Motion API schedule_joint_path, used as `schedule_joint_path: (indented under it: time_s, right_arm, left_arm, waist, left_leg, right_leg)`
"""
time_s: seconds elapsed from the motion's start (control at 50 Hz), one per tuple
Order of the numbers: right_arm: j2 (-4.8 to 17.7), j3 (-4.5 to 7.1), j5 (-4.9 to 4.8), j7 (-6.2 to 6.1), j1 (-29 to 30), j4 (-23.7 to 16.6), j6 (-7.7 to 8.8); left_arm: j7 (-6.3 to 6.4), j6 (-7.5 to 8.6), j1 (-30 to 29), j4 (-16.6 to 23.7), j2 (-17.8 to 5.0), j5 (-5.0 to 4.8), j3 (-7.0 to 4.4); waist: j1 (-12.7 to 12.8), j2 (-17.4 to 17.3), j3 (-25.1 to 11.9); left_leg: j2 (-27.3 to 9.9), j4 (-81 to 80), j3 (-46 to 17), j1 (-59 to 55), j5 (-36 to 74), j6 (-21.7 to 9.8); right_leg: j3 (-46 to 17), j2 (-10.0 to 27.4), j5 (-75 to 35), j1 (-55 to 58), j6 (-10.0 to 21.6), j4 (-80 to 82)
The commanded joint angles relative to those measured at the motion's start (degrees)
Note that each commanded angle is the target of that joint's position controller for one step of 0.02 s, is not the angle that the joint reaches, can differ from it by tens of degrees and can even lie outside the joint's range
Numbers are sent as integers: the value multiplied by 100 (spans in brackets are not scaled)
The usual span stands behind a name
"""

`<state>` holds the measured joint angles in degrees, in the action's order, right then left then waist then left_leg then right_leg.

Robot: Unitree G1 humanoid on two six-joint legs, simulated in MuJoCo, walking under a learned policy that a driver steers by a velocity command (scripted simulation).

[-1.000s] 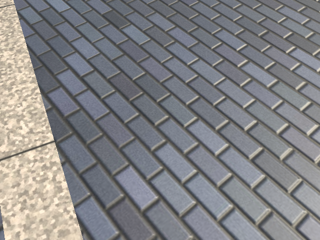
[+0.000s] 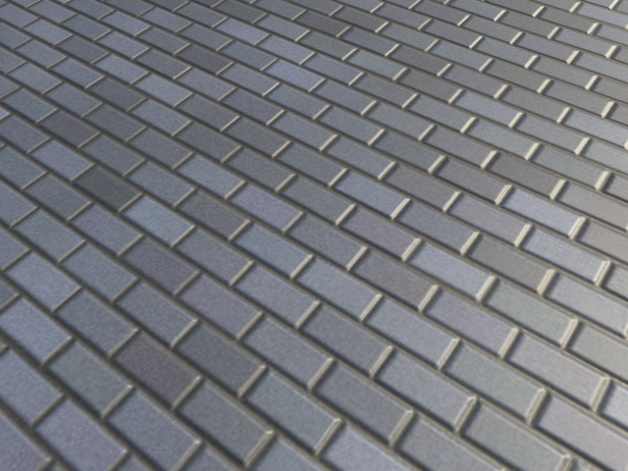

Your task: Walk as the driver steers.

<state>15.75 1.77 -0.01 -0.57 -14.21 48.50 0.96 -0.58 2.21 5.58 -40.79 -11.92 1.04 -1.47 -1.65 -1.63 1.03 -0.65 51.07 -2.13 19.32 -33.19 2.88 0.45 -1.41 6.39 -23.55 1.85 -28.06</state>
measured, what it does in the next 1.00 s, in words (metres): steps on the spot: left foot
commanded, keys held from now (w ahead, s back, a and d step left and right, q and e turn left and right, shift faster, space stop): no key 0.94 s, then q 0.06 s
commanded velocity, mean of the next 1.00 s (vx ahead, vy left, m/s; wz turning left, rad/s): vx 0.02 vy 0.00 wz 0.00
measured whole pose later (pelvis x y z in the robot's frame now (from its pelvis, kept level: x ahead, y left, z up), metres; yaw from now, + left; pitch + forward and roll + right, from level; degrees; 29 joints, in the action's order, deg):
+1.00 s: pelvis +0.06 +0.03 +0.00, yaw +0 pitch -2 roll +0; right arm 10.9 1.0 0.1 -2.0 -15.9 60.4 0.6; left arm 2.7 -1.3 8.6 -62.5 -11.9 -0.2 -2.7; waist -0.2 0.2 2.6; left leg -0.2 28.7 0.1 8.4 -18.7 0.1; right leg -1.2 0.9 12.7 -14.8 -1.2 -29.1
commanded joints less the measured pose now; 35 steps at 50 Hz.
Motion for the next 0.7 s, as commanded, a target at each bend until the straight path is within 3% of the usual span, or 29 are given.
schedule_joint_path:
  time_s: [0.02, 0.06, 0.12, 0.16, 0.18, 0.2, 0.24, 0.3, 0.42, 0.7]
  right_arm:
    - [447, 145, 22, -135, -459, -131, -232]
    - [298, 119, 47, -156, -579, 10, -238]
    - [211, 112, 96, -124, -534, 116, -202]
    - [421, 125, 207, -127, -306, -17, -188]
    - [790, 220, 129, -155, -160, 0, -190]
    - [636, 206, 96, -148, -75, 38, -150]
    - [384, 132, 131, -144, 83, 86, -41]
    - [330, 112, 76, -124, -28, 204, 89]
    - [320, 99, 36, -141, -226, 431, 82]
    - [151, 54, 27, -137, -291, 853, 21]
  left_arm:
    - [25, -47, -229, 239, -890, 41, -235]
    - [59, -77, -277, 164, -806, 63, -226]
    - [97, -110, -236, -6, -658, -22, -176]
    - [92, -107, 69, -214, -517, -9, -122]
    - [95, -107, 229, -232, -608, -17, -171]
    - [125, -106, 104, -259, -645, 2, -178]
    - [172, -109, 138, -346, -584, -31, -187]
    - [185, -123, 288, -537, -566, -27, -204]
    - [192, -149, 353, -895, -565, -79, -227]
    - [306, -283, 360, -1621, -616, -118, -238]
  waist:
    - [-106, 951, -636]
    - [-123, 1002, -692]
    - [-159, 886, -664]
    - [-41, 590, -308]
    - [217, 33, 5]
    - [148, -188, 133]
    - [227, -398, 125]
    - [200, -278, -35]
    - [123, 57, -179]
    - [153, 132, -44]
  left_leg:
    - [-301, -180, -86, 127, 374, 166]
    - [-215, -739, 68, -437, 1014, 124]
    - [-105, -1881, 249, -1107, 2137, -55]
    - [-446, -2491, -135, -1131, 2232, -294]
    - [-494, -2547, -177, -467, 1304, -449]
    - [-416, -2777, -204, 142, 594, -485]
    - [-397, -2981, -210, 384, 732, -354]
    - [-358, -2847, -160, 89, 1377, -293]
    - [-260, -2649, -41, -264, 2198, -330]
    - [-137, -2758, 107, -487, 2618, -343]
  right_leg:
    - [-1552, 1411, -563, 579, 1023, 1173]
    - [-1169, 1175, -138, 276, 953, 1222]
    - [-954, 962, 1200, 75, 713, 1118]
    - [-874, 691, 2265, -134, 208, 985]
    - [-571, 377, 2143, 48, 19, 892]
    - [-397, 258, 1706, 542, -84, 605]
    - [-351, 272, 1065, 983, -28, 301]
    - [-311, 265, 352, 1129, 37, 143]
    - [-291, 294, -513, 1311, 5, 22]
    - [-278, 316, -689, 1485, -59, 79]
Velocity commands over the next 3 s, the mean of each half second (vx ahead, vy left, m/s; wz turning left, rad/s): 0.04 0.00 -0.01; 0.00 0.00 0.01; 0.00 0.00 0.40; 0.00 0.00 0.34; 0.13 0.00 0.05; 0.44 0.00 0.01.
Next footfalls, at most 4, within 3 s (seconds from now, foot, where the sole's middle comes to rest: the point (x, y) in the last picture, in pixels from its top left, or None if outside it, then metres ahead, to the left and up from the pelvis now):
0.16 left None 0.06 0.15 -0.77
1.46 left None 0.04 0.16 -0.77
1.94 right None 0.15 -0.04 -0.77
2.90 right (270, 469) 0.48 0.13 -0.77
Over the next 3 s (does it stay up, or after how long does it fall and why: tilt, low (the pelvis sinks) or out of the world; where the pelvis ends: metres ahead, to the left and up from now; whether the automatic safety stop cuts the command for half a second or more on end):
stays up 0.34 0.15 0.00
